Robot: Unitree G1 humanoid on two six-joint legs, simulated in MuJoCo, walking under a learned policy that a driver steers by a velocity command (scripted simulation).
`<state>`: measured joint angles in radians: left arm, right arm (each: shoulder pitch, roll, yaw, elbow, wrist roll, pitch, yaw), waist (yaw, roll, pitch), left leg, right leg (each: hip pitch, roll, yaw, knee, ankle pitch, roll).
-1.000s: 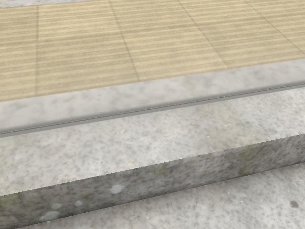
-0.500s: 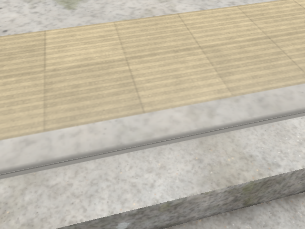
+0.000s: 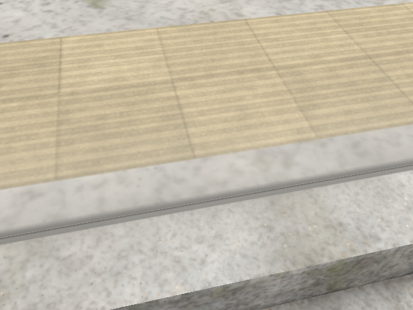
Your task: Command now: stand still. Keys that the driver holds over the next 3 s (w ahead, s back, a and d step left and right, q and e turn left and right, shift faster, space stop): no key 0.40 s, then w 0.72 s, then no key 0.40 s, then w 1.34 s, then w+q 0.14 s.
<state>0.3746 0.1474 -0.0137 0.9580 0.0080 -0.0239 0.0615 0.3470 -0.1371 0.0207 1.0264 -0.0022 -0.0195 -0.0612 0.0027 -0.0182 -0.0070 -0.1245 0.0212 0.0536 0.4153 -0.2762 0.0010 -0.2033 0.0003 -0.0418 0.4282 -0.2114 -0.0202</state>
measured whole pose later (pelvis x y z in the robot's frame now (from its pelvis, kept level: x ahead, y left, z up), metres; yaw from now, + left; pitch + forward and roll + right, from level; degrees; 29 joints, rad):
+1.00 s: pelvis +0.14 +0.01 +0.02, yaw +1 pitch +10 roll +3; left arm 0.47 0.10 -0.05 1.13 0.10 -0.09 -0.11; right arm -0.02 -0.11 0.08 0.76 -0.02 0.05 0.12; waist 0.00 -0.08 -0.22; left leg -1.21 0.05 0.12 1.61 -0.41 0.20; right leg -0.08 -0.07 -0.07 0.11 -0.18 -0.11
